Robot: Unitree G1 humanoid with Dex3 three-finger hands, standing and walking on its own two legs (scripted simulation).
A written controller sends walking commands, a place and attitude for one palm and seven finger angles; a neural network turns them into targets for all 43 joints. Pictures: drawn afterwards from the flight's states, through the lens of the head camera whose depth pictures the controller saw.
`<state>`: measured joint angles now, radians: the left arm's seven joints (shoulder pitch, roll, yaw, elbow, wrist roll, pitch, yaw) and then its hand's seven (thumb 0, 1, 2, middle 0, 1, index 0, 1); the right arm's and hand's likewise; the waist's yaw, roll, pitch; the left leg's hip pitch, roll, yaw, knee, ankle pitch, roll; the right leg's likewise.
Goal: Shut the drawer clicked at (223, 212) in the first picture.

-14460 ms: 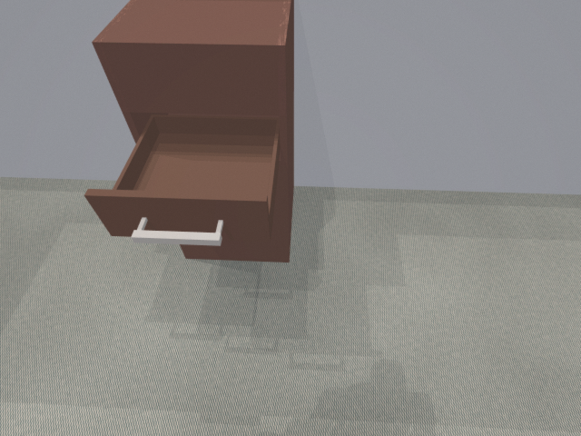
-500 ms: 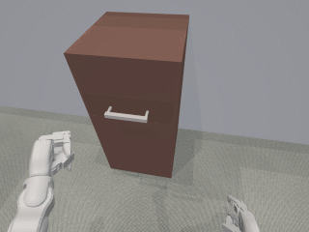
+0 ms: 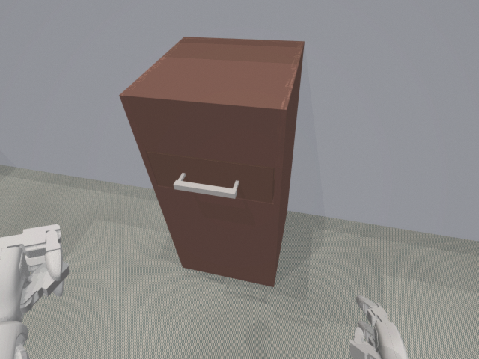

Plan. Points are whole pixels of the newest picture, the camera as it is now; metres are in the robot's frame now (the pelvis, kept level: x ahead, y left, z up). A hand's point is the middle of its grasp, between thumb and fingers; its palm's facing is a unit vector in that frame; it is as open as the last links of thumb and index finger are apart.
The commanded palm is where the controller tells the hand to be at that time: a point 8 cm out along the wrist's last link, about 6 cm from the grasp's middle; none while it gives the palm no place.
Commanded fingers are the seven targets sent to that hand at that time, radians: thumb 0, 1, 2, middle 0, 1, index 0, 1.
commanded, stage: step back with the hand held close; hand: left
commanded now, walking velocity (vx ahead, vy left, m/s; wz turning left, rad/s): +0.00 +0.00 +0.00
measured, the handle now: (207, 184) +0.62 +0.19 -0.13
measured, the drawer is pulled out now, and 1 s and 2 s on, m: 0.00 0.00 0.00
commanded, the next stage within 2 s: stop stepping back and stand still in 1.68 s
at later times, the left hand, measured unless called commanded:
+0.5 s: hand (60, 277) +0.17 +0.25 +0.14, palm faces +0.26 -0.82 -0.51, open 3.3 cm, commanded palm +0.11 +0.30 +0.18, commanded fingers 0.00 0.90 0.90 -1.40 -1.60 -1.40 -1.60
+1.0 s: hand (14, 325) +0.11 +0.26 +0.16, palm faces +0.35 -0.82 -0.46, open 3.3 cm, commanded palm +0.04 +0.31 +0.18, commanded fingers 0.00 0.90 0.90 -1.40 -1.60 -1.40 -1.60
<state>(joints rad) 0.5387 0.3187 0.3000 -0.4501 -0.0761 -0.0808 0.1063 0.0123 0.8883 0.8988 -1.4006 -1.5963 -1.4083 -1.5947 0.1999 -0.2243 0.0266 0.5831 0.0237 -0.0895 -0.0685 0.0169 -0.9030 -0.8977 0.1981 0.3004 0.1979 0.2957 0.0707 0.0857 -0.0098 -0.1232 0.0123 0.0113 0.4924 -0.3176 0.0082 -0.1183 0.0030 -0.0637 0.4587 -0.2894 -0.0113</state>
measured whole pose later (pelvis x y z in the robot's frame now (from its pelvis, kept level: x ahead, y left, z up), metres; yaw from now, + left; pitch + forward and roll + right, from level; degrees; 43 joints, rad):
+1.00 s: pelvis -0.09 +0.03 -0.01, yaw +0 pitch +1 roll -2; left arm 0.61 0.39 0.36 -0.60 -0.01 -0.26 0.15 0.02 0.88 0.90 -1.40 -1.60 -1.41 -1.59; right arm 0.22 -0.22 0.00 0.56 0.00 -0.05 -0.07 0.02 -0.90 -0.90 0.20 0.30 0.20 0.30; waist 0.00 0.00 0.04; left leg -0.39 0.00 0.01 0.57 -0.20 0.05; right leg -0.35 0.00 -0.05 0.48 -0.16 0.02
